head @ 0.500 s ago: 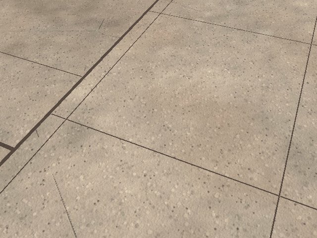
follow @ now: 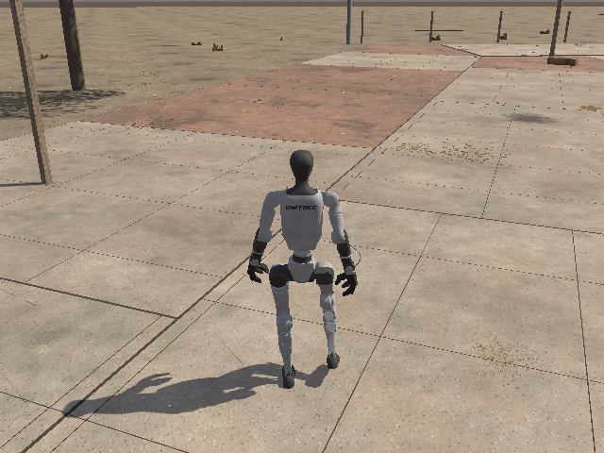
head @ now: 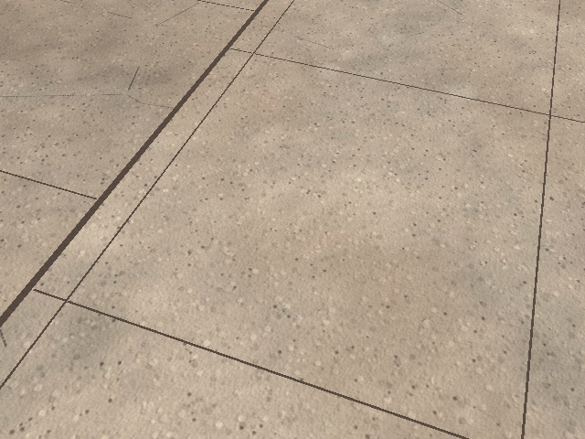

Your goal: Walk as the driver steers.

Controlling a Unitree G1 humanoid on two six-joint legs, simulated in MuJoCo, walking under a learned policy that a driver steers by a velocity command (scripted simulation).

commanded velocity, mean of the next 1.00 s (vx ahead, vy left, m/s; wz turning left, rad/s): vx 0.33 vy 0.00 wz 0.00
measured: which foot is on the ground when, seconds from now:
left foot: down 0.00-0.32, up 0.34-0.74, down 0.76-1.00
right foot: up 0.00-0.28, down 0.30-0.80, up 0.82-1.00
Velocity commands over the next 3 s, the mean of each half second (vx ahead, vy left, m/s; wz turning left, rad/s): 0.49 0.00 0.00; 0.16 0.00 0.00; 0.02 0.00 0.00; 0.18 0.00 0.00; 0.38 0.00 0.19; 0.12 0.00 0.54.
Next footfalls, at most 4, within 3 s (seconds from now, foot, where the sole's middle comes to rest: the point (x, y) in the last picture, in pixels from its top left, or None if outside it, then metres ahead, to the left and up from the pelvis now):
0.30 right None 0.34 -0.17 -0.78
0.76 left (277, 429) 0.54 0.04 -0.78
1.04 right None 0.46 -0.20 -0.78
2.40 right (355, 283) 0.94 -0.18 -0.78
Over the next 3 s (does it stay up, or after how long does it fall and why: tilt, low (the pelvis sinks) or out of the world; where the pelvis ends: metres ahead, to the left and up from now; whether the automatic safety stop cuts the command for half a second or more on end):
stays up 0.87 -0.03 -0.01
